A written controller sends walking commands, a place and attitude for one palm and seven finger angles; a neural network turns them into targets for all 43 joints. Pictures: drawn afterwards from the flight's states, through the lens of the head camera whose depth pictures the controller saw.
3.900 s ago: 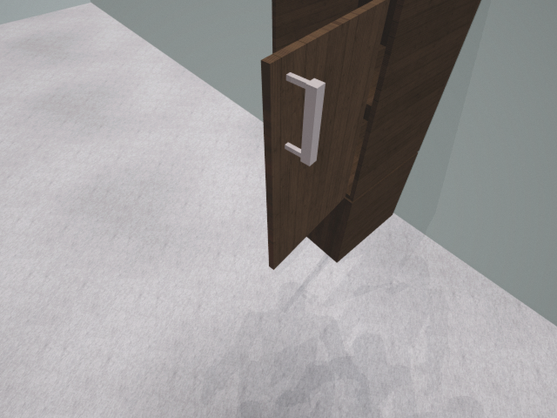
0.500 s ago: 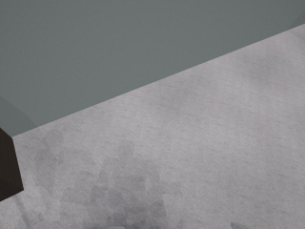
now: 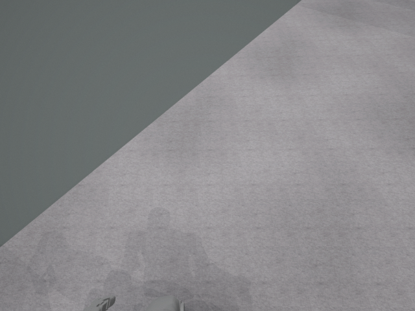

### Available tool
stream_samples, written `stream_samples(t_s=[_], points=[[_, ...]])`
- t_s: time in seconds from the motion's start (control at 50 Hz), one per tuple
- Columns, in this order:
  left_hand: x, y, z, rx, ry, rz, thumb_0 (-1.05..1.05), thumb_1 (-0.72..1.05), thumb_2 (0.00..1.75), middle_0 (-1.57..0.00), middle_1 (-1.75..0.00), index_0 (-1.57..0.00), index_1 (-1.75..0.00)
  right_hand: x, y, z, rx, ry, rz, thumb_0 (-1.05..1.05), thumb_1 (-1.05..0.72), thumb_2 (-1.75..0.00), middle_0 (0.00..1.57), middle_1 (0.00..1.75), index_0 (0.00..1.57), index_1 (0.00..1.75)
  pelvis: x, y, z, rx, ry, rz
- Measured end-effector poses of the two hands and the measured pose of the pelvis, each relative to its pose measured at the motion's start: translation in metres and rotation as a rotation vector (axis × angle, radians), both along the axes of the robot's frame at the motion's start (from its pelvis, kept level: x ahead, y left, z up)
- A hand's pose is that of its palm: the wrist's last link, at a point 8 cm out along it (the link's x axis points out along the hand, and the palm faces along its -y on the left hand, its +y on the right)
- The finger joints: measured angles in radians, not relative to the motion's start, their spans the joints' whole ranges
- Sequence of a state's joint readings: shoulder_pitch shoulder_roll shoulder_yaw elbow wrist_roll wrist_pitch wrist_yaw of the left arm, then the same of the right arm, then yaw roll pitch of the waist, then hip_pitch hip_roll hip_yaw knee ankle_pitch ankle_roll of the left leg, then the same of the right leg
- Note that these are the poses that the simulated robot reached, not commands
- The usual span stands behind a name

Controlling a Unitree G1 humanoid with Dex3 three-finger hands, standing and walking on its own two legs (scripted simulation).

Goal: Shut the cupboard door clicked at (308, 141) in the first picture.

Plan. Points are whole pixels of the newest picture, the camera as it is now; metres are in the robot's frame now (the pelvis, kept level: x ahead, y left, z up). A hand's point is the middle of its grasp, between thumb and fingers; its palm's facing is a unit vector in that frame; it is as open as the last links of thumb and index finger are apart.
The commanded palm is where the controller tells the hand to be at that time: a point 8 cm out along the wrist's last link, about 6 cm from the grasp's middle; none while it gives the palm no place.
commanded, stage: walk around to get in front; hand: left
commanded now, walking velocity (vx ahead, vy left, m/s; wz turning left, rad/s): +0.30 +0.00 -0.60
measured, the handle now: out of the picture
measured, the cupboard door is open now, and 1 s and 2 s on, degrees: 98 98 98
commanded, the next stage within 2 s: walk to a spot facing it in 1.64 s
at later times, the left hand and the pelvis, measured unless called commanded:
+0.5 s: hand (136, 241) +0.29 +0.20 -0.16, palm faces -0.29 -0.94 -0.16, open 7.4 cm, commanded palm none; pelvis +0.15 +0.03 +0.01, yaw -19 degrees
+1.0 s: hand (209, 168) +0.50 +0.03 -0.15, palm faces -0.45 -0.86 -0.24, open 7.0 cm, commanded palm none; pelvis +0.34 -0.11 +0.01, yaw -29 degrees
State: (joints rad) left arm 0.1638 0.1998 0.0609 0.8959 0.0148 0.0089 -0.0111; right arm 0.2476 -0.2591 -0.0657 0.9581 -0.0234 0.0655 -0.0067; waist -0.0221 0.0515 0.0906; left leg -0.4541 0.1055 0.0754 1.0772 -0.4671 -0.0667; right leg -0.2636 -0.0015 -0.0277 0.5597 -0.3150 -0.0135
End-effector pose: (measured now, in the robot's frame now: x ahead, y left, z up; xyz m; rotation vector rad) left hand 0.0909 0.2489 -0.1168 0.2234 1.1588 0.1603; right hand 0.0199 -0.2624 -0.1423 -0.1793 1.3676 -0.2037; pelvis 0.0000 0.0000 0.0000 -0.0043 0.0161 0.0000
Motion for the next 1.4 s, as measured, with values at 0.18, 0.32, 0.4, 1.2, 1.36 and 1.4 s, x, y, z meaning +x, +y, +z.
stream_samples(t_s=[0.18, 0.32, 0.4, 1.2, 1.36, 1.4], points=[[-0.004, -0.001, -0.013, -0.075, 0.146, -0.045, 0.00, 0.91, 0.90, -0.20, -0.30, -0.21, -0.30, 0.076, 0.009, 0.030, -0.032, -0.187, -0.032, 0.01, -0.91, -0.90, 0.20, 0.30, 0.20, 0.30, 0.039, 0.014, 0.009, 0.005, 0.007, -0.103], [0.042, 0.028, -0.036, -0.093, 0.231, -0.102, 0.01, 0.91, 0.90, -0.20, -0.30, -0.20, -0.30, 0.116, 0.036, 0.036, -0.094, -0.285, -0.065, 0.00, -0.91, -0.90, 0.20, 0.30, 0.20, 0.30, 0.088, 0.039, -0.003, -0.014, 0.009, -0.207], [0.109, 0.029, -0.026, -0.092, 0.177, -0.186, 0.01, 0.91, 0.90, -0.19, -0.30, -0.20, -0.30, 0.095, 0.053, 0.041, -0.079, -0.206, -0.150, 0.00, -0.91, -0.90, 0.20, 0.30, 0.21, 0.30, 0.116, 0.040, 0.009, -0.022, 0.011, -0.257], [0.420, -0.173, -0.017, 0.005, 0.304, -0.385, -0.01, 0.93, 0.90, -0.19, -0.30, -0.20, -0.30, 0.425, -0.146, 0.018, -0.009, -0.301, -0.405, 0.00, -0.91, -0.90, 0.19, 0.30, 0.20, 0.30, 0.448, -0.149, 0.002, 0.007, -0.001, -0.545], [0.488, -0.199, -0.038, -0.027, 0.422, -0.410, 0.01, 0.91, 0.90, -0.20, -0.30, -0.20, -0.30, 0.496, -0.163, 0.017, -0.071, -0.331, -0.440, 0.00, -0.91, -0.90, 0.20, 0.30, 0.20, 0.30, 0.537, -0.171, -0.010, 0.005, -0.038, -0.593], [0.529, -0.217, -0.035, -0.043, 0.365, -0.436, 0.01, 0.91, 0.90, -0.20, -0.30, -0.20, -0.30, 0.487, -0.155, 0.017, -0.054, -0.264, -0.475, 0.00, -0.91, -0.90, 0.20, 0.30, 0.20, 0.30, 0.553, -0.178, -0.003, 0.006, -0.039, -0.597]])
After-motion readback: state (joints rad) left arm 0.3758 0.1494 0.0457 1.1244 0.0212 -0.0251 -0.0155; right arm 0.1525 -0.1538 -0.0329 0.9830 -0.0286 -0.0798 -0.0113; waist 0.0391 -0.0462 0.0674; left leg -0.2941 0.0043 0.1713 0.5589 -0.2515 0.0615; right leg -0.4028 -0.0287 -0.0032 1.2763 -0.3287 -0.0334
